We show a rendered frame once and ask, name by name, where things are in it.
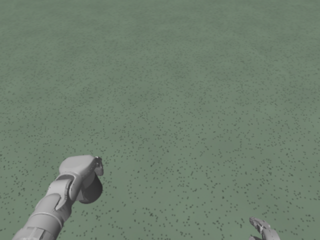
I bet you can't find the mug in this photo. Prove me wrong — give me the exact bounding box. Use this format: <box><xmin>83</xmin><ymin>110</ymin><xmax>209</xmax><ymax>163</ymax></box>
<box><xmin>79</xmin><ymin>171</ymin><xmax>103</xmax><ymax>204</ymax></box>

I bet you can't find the left robot hand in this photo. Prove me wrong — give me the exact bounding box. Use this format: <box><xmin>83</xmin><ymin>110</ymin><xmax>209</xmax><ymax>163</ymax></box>
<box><xmin>59</xmin><ymin>154</ymin><xmax>104</xmax><ymax>202</ymax></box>

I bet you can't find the right robot hand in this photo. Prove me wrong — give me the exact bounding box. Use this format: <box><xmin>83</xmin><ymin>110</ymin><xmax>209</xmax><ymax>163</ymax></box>
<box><xmin>248</xmin><ymin>217</ymin><xmax>281</xmax><ymax>240</ymax></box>

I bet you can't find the left robot arm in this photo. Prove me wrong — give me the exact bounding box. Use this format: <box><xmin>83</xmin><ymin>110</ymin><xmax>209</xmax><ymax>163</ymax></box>
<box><xmin>12</xmin><ymin>171</ymin><xmax>83</xmax><ymax>240</ymax></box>

